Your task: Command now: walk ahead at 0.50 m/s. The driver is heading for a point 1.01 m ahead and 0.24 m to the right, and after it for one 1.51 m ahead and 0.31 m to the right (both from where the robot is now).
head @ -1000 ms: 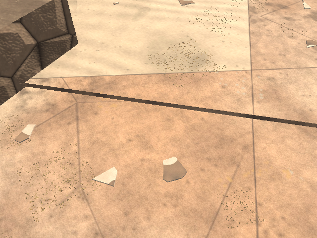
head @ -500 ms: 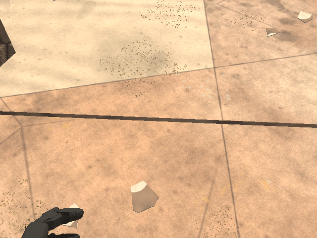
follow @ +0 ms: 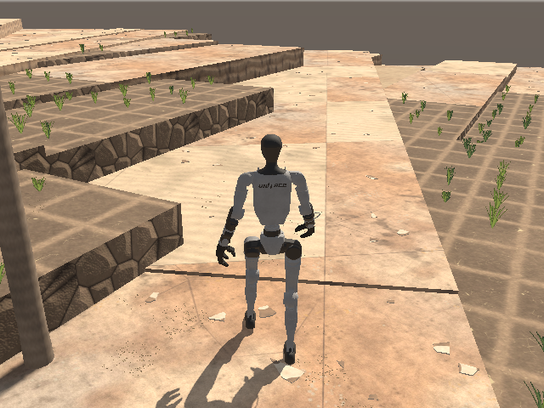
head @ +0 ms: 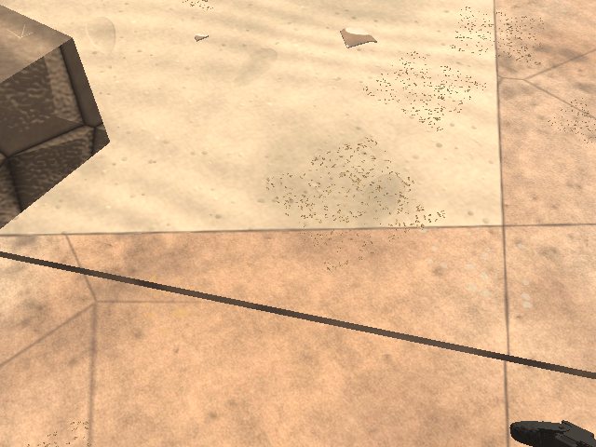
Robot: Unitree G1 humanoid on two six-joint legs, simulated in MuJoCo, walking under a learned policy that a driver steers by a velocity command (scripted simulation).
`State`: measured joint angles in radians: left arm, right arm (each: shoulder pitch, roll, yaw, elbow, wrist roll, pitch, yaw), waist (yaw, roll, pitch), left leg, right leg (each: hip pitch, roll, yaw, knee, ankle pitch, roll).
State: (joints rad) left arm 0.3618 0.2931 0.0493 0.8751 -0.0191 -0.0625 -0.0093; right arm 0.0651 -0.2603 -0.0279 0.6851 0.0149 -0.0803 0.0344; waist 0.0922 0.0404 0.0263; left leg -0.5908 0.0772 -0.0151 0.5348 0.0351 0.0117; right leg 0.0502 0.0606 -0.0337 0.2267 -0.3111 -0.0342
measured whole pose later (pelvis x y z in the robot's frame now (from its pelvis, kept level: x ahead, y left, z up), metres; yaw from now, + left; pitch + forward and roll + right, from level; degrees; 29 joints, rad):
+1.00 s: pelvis +0.57 -0.03 +0.01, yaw -13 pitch +2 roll +0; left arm 0.38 0.28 0.05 0.81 -0.02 -0.04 0.01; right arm 0.03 -0.27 -0.03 0.72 0.00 -0.09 0.01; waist 0.09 0.03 0.03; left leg -0.62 0.04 -0.08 0.57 -0.01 -0.07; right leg -0.07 0.09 0.16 0.32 -0.27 -0.07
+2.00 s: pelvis +0.99 -0.26 +0.01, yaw -27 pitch +2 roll -1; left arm 0.21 0.29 0.06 0.76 0.01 0.00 0.05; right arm 0.13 -0.28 -0.06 0.75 0.00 -0.06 0.06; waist 0.01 0.02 0.04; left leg -0.48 -0.02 0.04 0.54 -0.08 0.07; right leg -0.09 0.02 -0.17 0.62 -0.45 -0.04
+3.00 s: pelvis +1.26 -0.39 +0.03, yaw +9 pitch +3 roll +0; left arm 0.14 0.32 0.06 0.72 0.01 -0.02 0.02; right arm 0.12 -0.30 -0.08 0.58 0.01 0.02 0.01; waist 0.01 -0.02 0.08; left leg -0.41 -0.07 -0.04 0.49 -0.12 0.06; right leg -0.52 -0.03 0.03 1.14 -0.48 0.07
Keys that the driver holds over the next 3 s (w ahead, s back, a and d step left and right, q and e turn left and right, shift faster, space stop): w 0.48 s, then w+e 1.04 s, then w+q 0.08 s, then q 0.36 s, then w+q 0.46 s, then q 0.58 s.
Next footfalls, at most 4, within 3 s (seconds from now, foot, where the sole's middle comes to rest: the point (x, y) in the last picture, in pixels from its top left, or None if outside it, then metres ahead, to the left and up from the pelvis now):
0.06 left None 0.22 0.13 -0.77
0.60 right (386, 429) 0.51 -0.11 -0.77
1.06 left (318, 293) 0.83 0.06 -0.74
1.50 right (458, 295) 0.86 -0.28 -0.74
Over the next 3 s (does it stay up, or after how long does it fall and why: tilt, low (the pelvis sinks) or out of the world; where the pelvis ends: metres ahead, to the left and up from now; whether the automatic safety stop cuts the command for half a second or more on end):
stays up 1.26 -0.39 0.03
